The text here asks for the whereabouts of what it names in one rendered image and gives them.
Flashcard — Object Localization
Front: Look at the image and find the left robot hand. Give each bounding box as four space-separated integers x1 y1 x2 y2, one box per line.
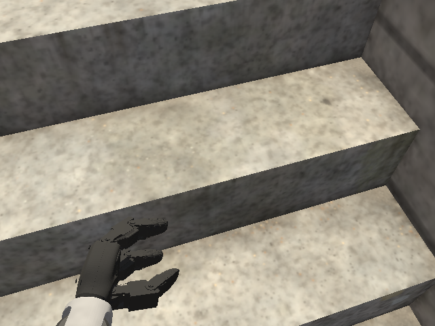
75 217 179 312

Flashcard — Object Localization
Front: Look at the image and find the left robot forearm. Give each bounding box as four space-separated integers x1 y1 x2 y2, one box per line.
56 297 113 326

